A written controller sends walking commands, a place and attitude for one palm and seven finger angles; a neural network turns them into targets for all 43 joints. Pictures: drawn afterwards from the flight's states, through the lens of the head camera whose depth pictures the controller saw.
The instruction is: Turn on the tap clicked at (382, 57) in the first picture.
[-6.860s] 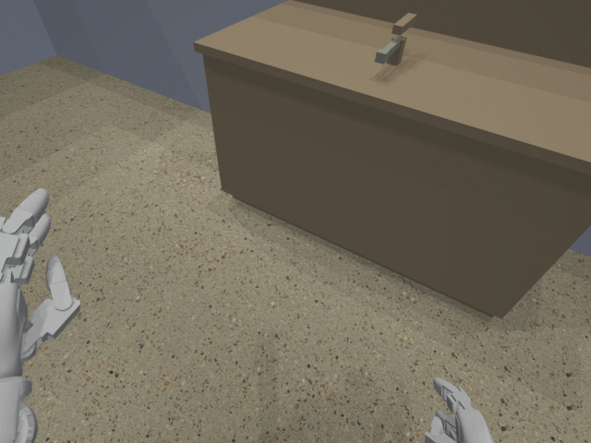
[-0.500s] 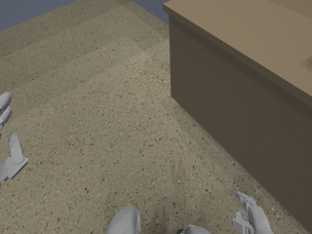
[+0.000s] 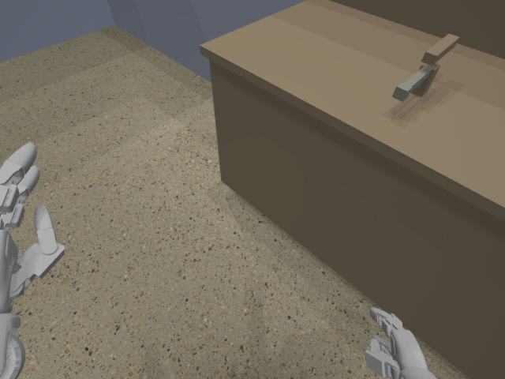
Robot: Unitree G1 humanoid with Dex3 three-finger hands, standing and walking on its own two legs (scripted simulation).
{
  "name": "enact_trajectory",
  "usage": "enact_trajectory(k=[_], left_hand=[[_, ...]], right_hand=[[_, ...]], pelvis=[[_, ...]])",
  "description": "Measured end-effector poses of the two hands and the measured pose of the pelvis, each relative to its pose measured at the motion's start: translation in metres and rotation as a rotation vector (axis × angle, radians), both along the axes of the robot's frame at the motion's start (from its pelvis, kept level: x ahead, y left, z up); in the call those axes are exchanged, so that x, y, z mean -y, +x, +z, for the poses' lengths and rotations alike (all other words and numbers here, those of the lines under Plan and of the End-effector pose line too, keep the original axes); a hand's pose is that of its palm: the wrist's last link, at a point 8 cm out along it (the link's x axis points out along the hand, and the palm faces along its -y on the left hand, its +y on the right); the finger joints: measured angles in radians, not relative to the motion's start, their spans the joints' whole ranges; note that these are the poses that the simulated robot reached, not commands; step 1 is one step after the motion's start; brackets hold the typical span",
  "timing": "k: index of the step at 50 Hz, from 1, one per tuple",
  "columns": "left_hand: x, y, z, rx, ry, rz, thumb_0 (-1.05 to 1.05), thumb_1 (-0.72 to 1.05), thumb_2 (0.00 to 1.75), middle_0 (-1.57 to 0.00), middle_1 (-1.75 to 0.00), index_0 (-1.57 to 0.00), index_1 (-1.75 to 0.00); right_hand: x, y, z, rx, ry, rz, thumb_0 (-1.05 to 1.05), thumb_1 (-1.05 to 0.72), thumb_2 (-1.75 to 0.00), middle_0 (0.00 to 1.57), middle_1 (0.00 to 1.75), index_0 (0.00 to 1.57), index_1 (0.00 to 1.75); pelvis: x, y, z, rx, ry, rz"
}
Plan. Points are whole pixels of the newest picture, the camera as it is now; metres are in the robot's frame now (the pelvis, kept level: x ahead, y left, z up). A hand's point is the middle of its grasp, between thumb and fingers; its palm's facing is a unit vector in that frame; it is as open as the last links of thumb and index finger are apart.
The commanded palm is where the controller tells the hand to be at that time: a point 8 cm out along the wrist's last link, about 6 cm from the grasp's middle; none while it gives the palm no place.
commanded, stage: turn to face it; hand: left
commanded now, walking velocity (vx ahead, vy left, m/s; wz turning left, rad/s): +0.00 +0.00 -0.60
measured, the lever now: (402, 92) +0.73 -0.27 +0.07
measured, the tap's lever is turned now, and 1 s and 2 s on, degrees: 0 0 0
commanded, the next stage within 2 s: take the last steps up to it in 1.52 s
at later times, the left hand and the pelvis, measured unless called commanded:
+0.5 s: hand (208, 242) +0.25 +0.08 +0.15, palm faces -0.06 -0.85 -0.53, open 7.4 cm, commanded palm +0.19 +0.17 +0.18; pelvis -0.06 -0.04 -0.01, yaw -21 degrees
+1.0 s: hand (291, 280) +0.21 -0.01 +0.16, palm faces -0.22 -0.86 -0.46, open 7.4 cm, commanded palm +0.19 +0.07 +0.18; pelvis -0.11 -0.04 -0.02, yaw -39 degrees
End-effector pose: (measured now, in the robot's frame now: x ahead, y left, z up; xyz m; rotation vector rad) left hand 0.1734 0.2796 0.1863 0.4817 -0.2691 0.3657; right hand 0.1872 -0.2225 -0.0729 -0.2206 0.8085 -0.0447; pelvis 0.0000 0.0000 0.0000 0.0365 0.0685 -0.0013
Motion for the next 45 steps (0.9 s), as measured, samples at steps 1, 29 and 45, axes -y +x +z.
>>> enact_trajectory(k=[1, 29, 45], left_hand=[[0.000, 0.000, -0.001, 0.013, 0.003, -0.021, 0.01, 0.89, 0.90, -0.21, -0.30, -0.21, -0.30], [0.148, 0.050, 0.009, -0.003, 0.186, -0.565, 0.01, 0.88, 0.90, -0.22, -0.30, -0.22, -0.30], [0.178, 0.048, -0.013, -0.003, -0.041, -0.568, 0.02, 0.89, 0.90, -0.21, -0.30, -0.21, -0.30]], right_hand=[[-0.001, -0.005, -0.001, 0.005, -0.006, -0.003, 0.01, -0.90, -0.90, 0.20, 0.30, 0.20, 0.30], [0.114, -0.212, -0.020, -0.107, -0.068, -0.530, 0.01, -0.91, -0.90, 0.20, 0.30, 0.20, 0.30], [0.055, -0.246, -0.020, 0.057, 0.091, -0.599, 0.01, -0.90, -0.90, 0.20, 0.30, 0.21, 0.30]], pelvis=[[-0.002, -0.004, -0.003, 0.000, -0.013, -0.005], [0.033, -0.058, -0.013, 0.047, -0.049, -0.410], [0.028, -0.087, -0.009, 0.065, -0.090, -0.616]])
